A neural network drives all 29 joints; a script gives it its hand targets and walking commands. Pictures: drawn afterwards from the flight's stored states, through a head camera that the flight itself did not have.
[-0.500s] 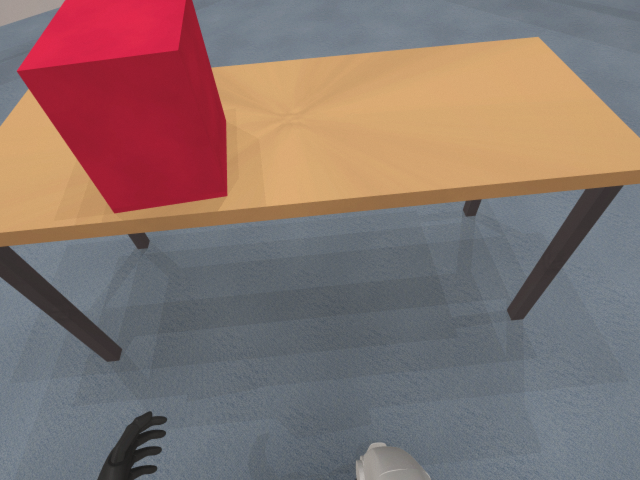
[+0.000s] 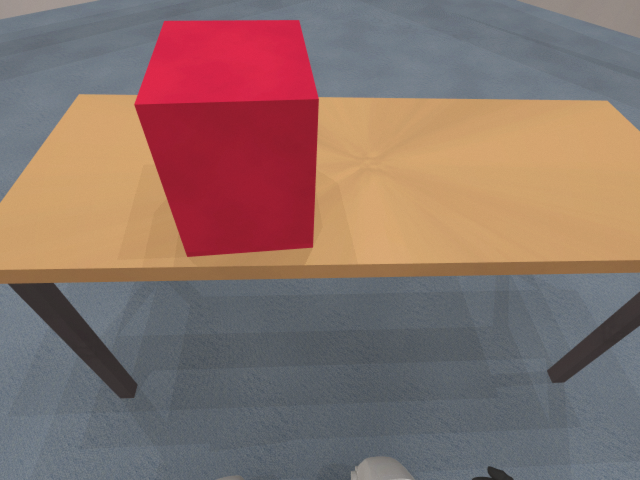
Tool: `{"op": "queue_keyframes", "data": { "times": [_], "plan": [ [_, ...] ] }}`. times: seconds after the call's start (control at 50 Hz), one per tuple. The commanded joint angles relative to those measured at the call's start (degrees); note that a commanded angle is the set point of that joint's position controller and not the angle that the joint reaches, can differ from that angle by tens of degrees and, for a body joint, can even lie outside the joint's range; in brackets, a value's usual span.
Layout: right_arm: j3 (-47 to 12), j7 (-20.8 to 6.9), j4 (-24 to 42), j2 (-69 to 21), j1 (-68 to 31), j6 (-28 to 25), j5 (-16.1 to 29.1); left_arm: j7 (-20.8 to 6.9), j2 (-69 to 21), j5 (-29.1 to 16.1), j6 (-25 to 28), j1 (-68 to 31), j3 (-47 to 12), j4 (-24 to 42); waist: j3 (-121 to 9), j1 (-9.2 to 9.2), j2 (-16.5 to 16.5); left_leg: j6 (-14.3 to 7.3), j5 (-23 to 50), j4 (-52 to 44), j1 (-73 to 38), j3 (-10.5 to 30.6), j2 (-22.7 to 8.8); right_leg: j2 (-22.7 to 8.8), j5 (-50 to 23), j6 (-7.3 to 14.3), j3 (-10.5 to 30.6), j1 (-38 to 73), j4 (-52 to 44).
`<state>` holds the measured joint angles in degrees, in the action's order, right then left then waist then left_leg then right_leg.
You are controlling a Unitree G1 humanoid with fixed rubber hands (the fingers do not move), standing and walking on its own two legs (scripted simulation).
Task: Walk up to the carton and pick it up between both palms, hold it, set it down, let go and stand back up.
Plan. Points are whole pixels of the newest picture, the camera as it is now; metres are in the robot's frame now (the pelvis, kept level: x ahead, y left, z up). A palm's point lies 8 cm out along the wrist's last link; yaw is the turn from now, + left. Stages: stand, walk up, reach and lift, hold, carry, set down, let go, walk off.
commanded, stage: walk up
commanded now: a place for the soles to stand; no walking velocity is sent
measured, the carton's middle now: (242, 140) +0.62 +0.12 +0.09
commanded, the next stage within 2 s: none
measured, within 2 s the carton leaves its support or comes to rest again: neither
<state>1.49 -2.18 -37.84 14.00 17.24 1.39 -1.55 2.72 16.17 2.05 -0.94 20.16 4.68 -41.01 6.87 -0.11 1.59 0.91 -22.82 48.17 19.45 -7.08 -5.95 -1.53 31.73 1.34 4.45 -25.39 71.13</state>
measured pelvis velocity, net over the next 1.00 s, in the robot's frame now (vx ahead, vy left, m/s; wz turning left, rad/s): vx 0.12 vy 0.13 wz -0.05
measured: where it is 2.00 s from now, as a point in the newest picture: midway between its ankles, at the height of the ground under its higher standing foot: outside the picture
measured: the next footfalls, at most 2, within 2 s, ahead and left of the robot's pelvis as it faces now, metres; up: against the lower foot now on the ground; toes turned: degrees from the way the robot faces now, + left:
right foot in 0.16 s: +0.15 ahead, +0.00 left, +0.00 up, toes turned -4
left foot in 0.54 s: +0.22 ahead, +0.28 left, +0.00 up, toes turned +1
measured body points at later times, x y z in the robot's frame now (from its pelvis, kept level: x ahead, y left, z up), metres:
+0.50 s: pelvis +0.10 +0.09 +0.02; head +0.14 +0.05 +0.46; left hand +0.19 +0.36 -0.08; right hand +0.19 -0.17 -0.13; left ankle +0.17 +0.28 -0.68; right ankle +0.12 -0.05 -0.70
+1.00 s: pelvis +0.12 +0.13 +0.03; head +0.14 +0.13 +0.47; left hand +0.27 +0.37 -0.08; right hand +0.24 -0.13 -0.08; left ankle +0.18 +0.28 -0.70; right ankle +0.11 +0.00 -0.70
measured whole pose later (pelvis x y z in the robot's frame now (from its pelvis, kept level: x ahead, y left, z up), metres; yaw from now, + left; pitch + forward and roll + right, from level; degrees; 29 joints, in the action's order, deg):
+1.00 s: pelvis +0.12 +0.13 +0.03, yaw -3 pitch -2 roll +1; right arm 0.6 -0.8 -36.5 15.8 13.8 0.9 0.1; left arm -1.2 14.1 0.5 -0.8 13.0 0.0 -37.8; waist 4.1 -0.5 -0.6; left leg 2.3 -14.7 35.2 18.0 -3.2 -4.3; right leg -2.4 20.6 -1.2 -0.5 -14.5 37.4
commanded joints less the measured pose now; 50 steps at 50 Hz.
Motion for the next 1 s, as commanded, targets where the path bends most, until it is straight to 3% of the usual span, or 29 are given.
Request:
{"op": "queue_keyframes", "data": {
  "times": [0.0,0.06,0.1,0.12,0.14,0.16,0.18,0.2,0.22,0.26,0.34,0.4,0.44,0.48,0.5,0.52,0.54,0.56,0.58,0.62,0.66,0.68,0.7,0.72,0.74,0.78,0.82,0.88,0.98],
  "plan": [
    [3.67,1.32,3.68,11.26,1.88,-0.99,-0.68,0.03,3.42,-0.21,2.87,0.06,0.10,8.52,-1.29,-3.16,-14.66,-14.76,5.53,-27.63,-5.04,20.34,-13.95,-1.48,-1.18,-0.34,-2.82,-9.21,-6.75],
    [2.89,1.24,2.45,11.44,2.43,-0.73,-1.61,-0.21,1.96,-0.87,3.39,-1.19,-0.50,9.17,-0.67,-3.20,-12.67,-15.22,19.81,-23.79,-4.78,13.40,-12.28,-0.22,-4.08,-0.01,-7.19,-3.14,-21.41],
    [1.55,0.86,2.89,10.56,-0.32,0.13,-1.14,0.20,1.35,-0.75,4.39,5.64,-0.17,7.60,-3.48,0.94,-8.72,-12.04,18.67,-14.46,3.77,6.60,-8.66,2.25,-20.87,1.17,-9.74,14.62,-36.39],
    [0.41,0.50,3.22,8.79,-0.65,0.26,-1.10,0.70,3.02,-0.01,4.81,9.74,0.67,7.10,-6.13,3.49,-5.28,-8.75,12.87,-8.37,10.29,4.35,-6.44,0.39,-24.55,1.85,-5.32,24.35,-39.55],
    [-0.49,0.15,4.22,6.36,0.36,0.29,-1.43,1.26,7.48,1.08,4.71,14.25,2.20,7.01,-10.84,6.09,5.19,-4.35,2.90,4.63,18.40,-0.09,-2.39,-10.98,-13.04,5.49,13.64,31.92,-44.41],
    [0.02,0.17,5.37,7.30,1.96,1.45,-1.85,2.23,13.37,0.86,4.02,14.91,3.47,7.67,-10.59,5.13,8.11,-1.58,-11.34,15.81,22.08,1.39,2.33,-24.51,-2.09,10.89,36.01,28.05,-54.48],
    [1.99,0.34,4.62,11.18,0.09,3.37,-1.89,3.06,12.87,0.13,3.53,12.60,3.41,7.80,-8.48,5.13,2.59,-1.16,-12.37,21.69,22.42,7.29,0.07,-26.88,2.54,14.25,38.69,25.21,-54.03],
    [1.73,0.35,4.63,11.08,-0.45,4.03,-1.81,3.43,10.49,0.12,3.53,10.05,2.75,8.99,-5.37,3.59,0.88,-0.51,-9.29,25.37,24.30,8.65,-0.54,-24.88,-2.48,14.08,34.68,24.29,-52.54],
    [1.62,0.34,4.16,9.94,-0.33,4.20,-1.80,3.67,8.58,0.20,3.58,8.10,2.04,9.17,-3.01,2.63,2.06,-0.41,-7.81,26.51,24.50,9.34,-1.05,-23.05,-8.59,13.30,28.60,21.96,-51.69],
    [2.06,0.18,2.92,9.14,1.65,4.03,-1.81,3.34,6.97,0.08,4.01,3.49,1.42,9.76,-1.63,0.49,5.35,0.84,-4.70,24.66,20.55,10.39,-2.21,-19.25,-13.11,11.99,19.79,15.32,-52.04],
    [1.94,-0.15,1.92,7.10,2.20,3.35,-0.72,2.01,6.77,0.61,4.77,-0.59,1.18,9.65,-2.98,-0.20,9.21,1.81,-0.11,17.76,13.88,8.85,-1.70,-14.97,-26.62,12.20,8.33,10.60,-49.31],
    [1.59,0.32,1.31,6.18,2.61,2.01,0.64,0.03,7.20,0.54,4.24,-3.99,0.76,10.35,-5.26,-0.51,12.41,0.39,2.71,1.29,3.17,4.81,0.32,-10.01,-33.54,9.29,-1.35,6.27,-43.56],
    [2.18,0.73,1.30,7.11,1.95,1.06,0.95,-1.00,8.39,0.10,3.09,-4.59,1.01,10.56,-6.60,-0.05,13.39,-0.13,7.12,-5.48,-1.87,1.40,3.29,-9.57,-32.03,8.49,-1.84,5.14,-39.26],
    [3.27,1.21,0.80,8.55,5.08,0.06,0.80,-1.39,9.11,-0.44,1.60,-5.86,0.95,10.97,-8.08,-2.31,8.72,-0.69,15.82,-15.19,-11.02,-0.73,5.68,-8.88,-25.91,5.81,-2.30,1.02,-32.62],
    [4.14,1.43,1.16,11.26,5.59,-0.61,0.74,-1.40,7.33,-0.43,1.06,-4.46,0.35,11.03,-9.69,-2.75,2.17,-1.43,18.62,-18.04,-14.49,3.74,3.18,-7.39,-19.74,3.25,-3.67,-0.80,-27.49],
    [5.15,1.56,2.98,16.17,3.64,-1.17,0.56,-1.55,3.62,-0.59,0.69,-1.40,-0.73,11.82,-11.57,-1.58,-10.56,-4.91,19.46,-21.85,-13.90,19.15,-7.84,-2.91,-7.45,-0.62,-7.65,-3.72,-17.63],
    [5.14,1.82,4.33,18.27,0.41,-0.90,1.02,-0.95,3.39,-1.89,-0.27,0.08,-0.69,11.33,-11.73,-2.07,-14.26,-13.48,11.21,-26.95,-8.00,31.07,-16.60,0.85,5.45,-1.81,-5.96,-1.75,-12.18],
    [5.08,2.34,4.77,17.28,-1.32,-0.78,1.32,-0.55,4.90,-1.73,-0.74,-1.41,-0.16,10.65,-9.17,-2.79,-12.16,-16.37,5.07,-28.57,-2.99,33.74,-17.76,-0.29,6.20,-2.00,-1.95,-0.14,-9.69],
    [4.61,2.70,5.10,15.55,-2.94,-0.74,1.22,-0.67,5.51,-1.65,-0.66,-3.48,-0.03,10.51,-6.31,-2.69,-10.95,-15.32,7.96,-27.65,-1.39,29.36,-15.07,-0.56,4.99,-1.78,-1.36,-0.90,-9.77],
    [4.20,2.95,5.68,14.67,-6.65,-0.41,0.77,-0.91,4.20,-1.73,0.13,-1.28,0.05,9.62,-7.10,-0.59,-15.83,-13.85,17.75,-23.10,-1.71,22.02,-11.89,-1.65,1.55,-1.46,-3.43,1.38,-14.51],
    [3.64,2.51,6.67,13.42,-9.07,0.12,1.14,-1.43,4.19,-1.50,1.24,1.82,-0.26,8.50,-8.96,1.55,-15.58,-10.32,20.94,-18.90,-0.23,15.54,-8.00,-1.15,-7.82,-0.68,-5.94,9.41,-30.81],
    [3.08,2.19,6.83,12.33,-8.01,0.20,1.47,-1.69,5.04,-1.06,1.87,1.89,-0.38,8.60,-8.99,2.05,-13.50,-7.91,20.16,-16.68,0.54,14.52,-6.94,-1.44,-14.41,-0.06,-4.11,12.31,-38.51],
    [2.57,1.97,7.27,10.75,-5.88,-0.05,2.13,-1.88,7.87,-0.13,2.33,0.46,-0.23,9.22,-9.50,1.27,-6.46,-4.85,18.62,-11.28,2.83,12.71,-4.66,-5.95,-17.00,1.48,5.11,14.34,-42.84],
    [2.28,1.90,7.28,8.29,-4.04,-0.01,2.44,-2.32,11.08,-0.83,2.28,-5.06,-0.16,10.30,-8.57,-1.76,1.02,-1.67,9.17,-10.76,-0.72,6.79,1.66,-10.92,-12.28,3.83,12.82,6.28,-46.12],
    [2.45,2.03,6.85,8.42,-4.26,-0.04,2.29,-2.48,10.96,-1.40,1.82,-8.25,-0.06,9.94,-6.35,-2.14,2.06,-1.84,6.27,-12.80,-7.00,6.97,2.98,-10.58,-10.11,5.54,10.64,-0.38,-45.40],
    [2.26,1.70,7.35,10.09,-5.43,-0.93,2.11,-2.70,7.89,-1.79,1.75,-7.36,-1.25,9.63,-6.12,-1.30,-1.46,-3.04,14.14,-16.22,-9.75,9.61,-0.54,-6.27,-16.13,1.70,2.81,0.47,-43.18],
    [2.57,1.63,7.27,11.04,-4.37,-1.68,1.82,-2.91,8.13,-1.94,1.63,-5.81,-1.35,8.95,-7.36,-0.90,-0.91,-3.78,17.67,-18.25,-6.95,10.84,-2.61,-3.85,-19.88,0.37,-0.65,5.92,-40.62],
    [2.12,1.86,6.99,10.88,-3.76,-2.20,1.55,-3.36,7.52,-1.58,1.72,-6.17,-1.45,8.93,-10.23,-0.19,-0.29,-3.52,19.56,-18.00,-6.21,9.11,-2.15,-4.38,-23.86,0.74,-0.88,10.81,-40.67],
    [1.83,1.69,6.97,10.74,-3.56,-2.11,1.69,-3.59,7.13,-1.65,1.28,-7.49,-1.70,8.84,-8.74,-0.09,-1.14,-3.01,17.03,-18.88,-5.50,7.83,-1.38,-4.52,-22.46,0.71,-0.95,9.75,-42.02]
  ]
}}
